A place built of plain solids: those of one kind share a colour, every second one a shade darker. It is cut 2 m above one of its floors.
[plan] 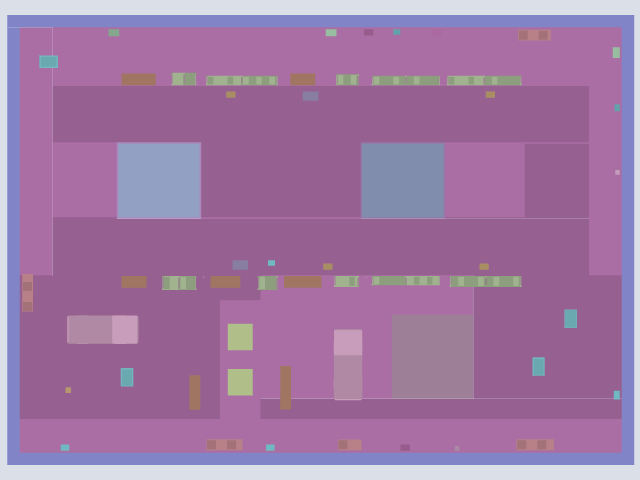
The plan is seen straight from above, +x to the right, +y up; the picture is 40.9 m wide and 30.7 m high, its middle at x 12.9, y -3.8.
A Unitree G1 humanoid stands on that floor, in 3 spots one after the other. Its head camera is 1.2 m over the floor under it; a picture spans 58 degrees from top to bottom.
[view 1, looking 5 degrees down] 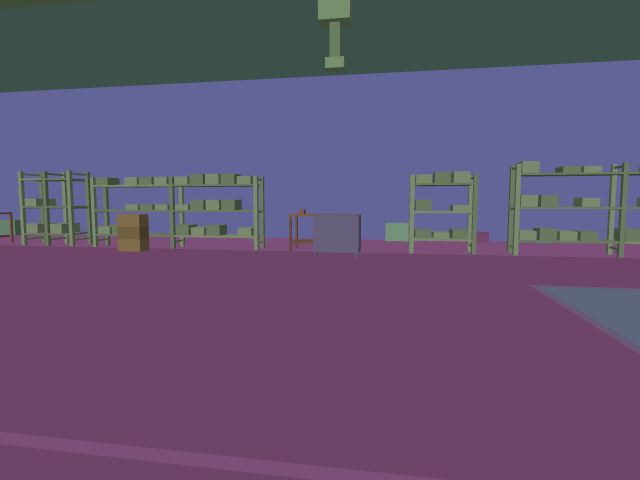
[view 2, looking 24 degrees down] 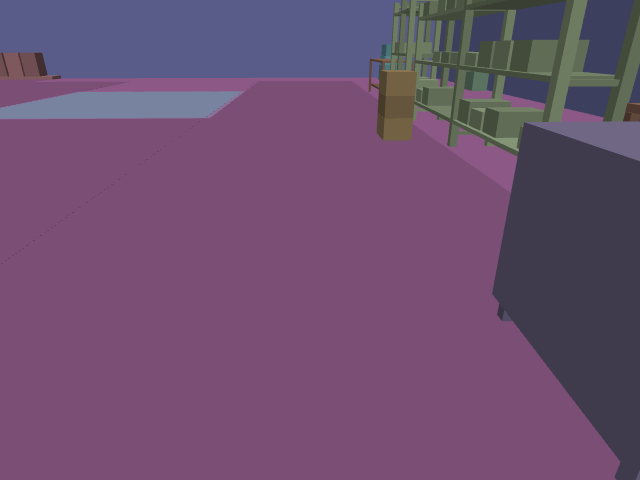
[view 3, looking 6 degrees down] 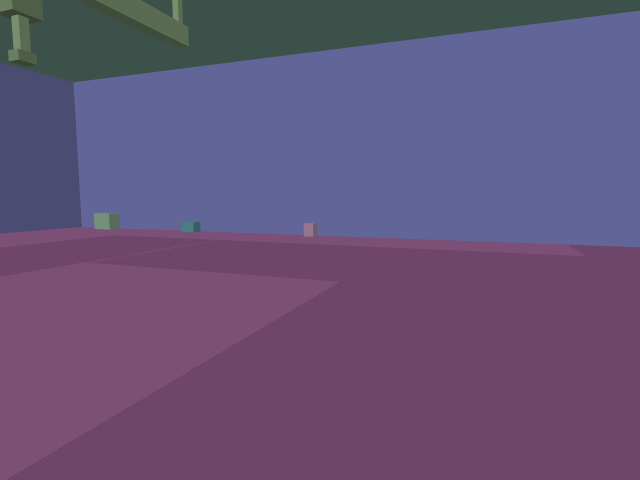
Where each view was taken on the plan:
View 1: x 13.59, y -4.20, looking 100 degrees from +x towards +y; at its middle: trolley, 9.48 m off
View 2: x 13.59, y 4.20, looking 178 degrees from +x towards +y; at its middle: floor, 2.95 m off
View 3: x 20.40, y -4.20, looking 21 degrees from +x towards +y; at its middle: floor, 11.48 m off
